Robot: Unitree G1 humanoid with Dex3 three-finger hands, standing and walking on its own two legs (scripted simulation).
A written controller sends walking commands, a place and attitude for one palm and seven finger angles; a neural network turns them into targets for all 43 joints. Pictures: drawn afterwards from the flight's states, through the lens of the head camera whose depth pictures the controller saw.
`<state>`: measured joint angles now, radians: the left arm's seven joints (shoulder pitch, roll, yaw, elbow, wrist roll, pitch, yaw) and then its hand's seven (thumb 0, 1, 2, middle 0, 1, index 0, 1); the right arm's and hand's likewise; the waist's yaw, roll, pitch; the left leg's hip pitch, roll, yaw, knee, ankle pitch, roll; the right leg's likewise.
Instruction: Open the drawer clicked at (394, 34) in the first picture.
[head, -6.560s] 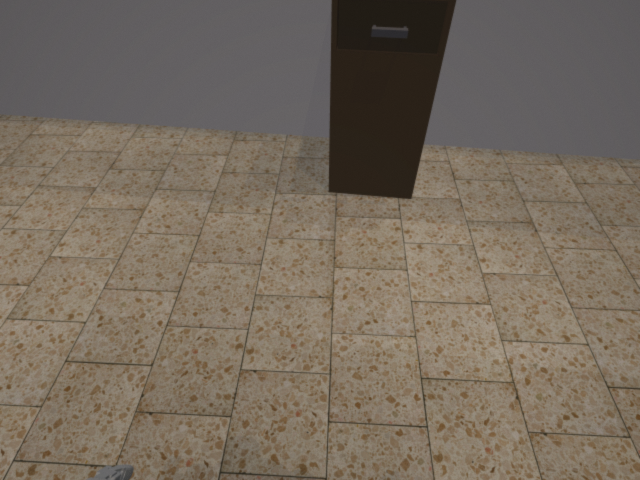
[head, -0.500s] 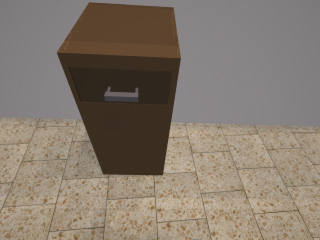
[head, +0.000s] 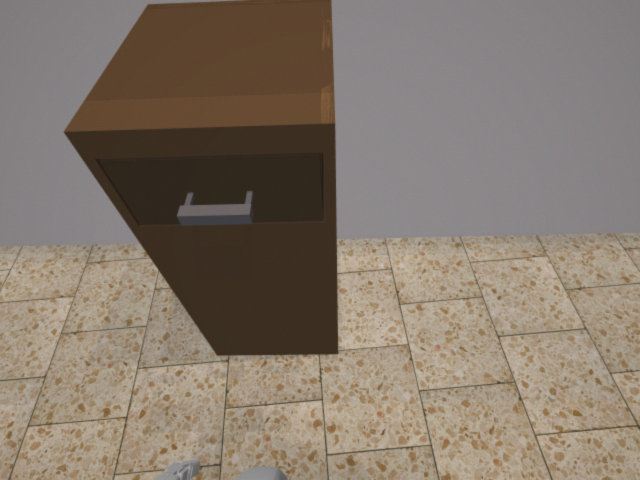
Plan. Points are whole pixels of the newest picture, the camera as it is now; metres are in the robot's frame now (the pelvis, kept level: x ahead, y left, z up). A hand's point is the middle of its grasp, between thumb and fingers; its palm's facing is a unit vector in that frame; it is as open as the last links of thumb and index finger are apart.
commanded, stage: come to a stop and stand still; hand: left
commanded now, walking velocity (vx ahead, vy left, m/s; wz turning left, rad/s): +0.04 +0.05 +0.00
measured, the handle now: (218, 205) +0.52 +0.21 -0.01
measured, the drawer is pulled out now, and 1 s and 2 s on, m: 0.00 0.00 0.00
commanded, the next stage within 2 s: look again from close up in 0.84 s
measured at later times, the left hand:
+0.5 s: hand out of the picture -0.05 +0.25 -0.17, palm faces +0.01 -0.98 -0.22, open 7.3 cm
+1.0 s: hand out of the picture -0.06 +0.21 -0.17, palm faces -0.03 -0.98 -0.18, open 7.3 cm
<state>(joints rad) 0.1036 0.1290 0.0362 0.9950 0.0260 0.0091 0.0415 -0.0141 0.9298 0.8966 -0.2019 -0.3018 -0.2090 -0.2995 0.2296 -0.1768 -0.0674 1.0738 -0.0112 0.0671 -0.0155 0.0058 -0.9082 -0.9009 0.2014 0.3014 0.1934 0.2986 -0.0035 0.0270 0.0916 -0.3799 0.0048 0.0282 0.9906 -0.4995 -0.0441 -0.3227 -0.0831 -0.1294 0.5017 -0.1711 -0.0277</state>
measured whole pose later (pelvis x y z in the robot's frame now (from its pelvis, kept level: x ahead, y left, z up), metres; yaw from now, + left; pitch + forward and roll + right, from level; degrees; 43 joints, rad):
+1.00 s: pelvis -0.05 +0.05 +0.00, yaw -1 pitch -1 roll +0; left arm 0.30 0.14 -0.02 1.10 0.02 0.00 0.03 0.01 0.92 0.90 -0.20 -0.30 -0.20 -0.30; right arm 0.34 -0.13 0.01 1.12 -0.02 0.00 -0.02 0.01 -0.91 -0.90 0.20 0.30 0.19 0.30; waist -0.02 0.00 0.04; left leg -0.22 -0.01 0.07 0.42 -0.20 0.03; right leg -0.17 -0.01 -0.05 0.45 -0.27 -0.01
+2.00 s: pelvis -0.09 +0.05 +0.00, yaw +1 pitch -1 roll -1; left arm 0.48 0.12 0.03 1.08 0.03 0.01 0.03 0.00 0.91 0.90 -0.20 -0.30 -0.20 -0.30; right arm 0.36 -0.15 -0.04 1.09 -0.03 0.04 -0.01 0.01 -0.91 -0.90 0.20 0.30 0.19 0.30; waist 0.01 0.00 -0.02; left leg -0.42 0.02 0.06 0.85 -0.40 0.05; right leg -0.19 -0.01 -0.11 0.43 -0.22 -0.04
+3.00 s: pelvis +0.04 -0.02 -0.01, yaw +1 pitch +0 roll +0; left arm 0.26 0.15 0.03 0.99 0.03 0.02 0.04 0.00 0.92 0.90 -0.20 -0.30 -0.20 -0.30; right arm 0.11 -0.18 -0.05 0.98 -0.02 0.05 -0.01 0.01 -0.92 -0.90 0.20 0.30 0.19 0.30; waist 0.03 0.02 0.09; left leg -0.32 0.02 0.10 0.63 -0.31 0.02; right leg -0.25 -0.03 -0.09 0.57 -0.32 -0.02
